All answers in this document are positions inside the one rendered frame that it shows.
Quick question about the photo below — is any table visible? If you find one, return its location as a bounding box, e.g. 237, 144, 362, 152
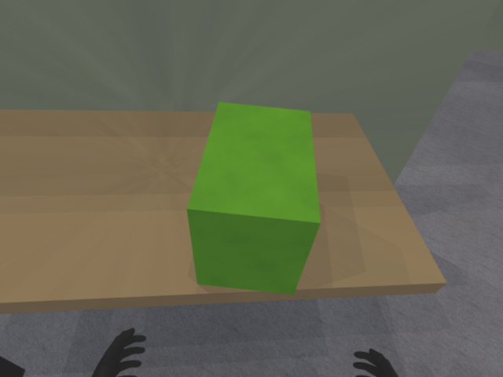
0, 109, 446, 377

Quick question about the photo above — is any robot right hand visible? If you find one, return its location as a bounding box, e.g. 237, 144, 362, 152
353, 349, 398, 377

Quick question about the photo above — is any robot left hand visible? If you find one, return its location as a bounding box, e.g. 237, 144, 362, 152
92, 328, 146, 377

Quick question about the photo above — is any carton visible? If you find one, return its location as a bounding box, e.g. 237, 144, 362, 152
187, 102, 321, 295

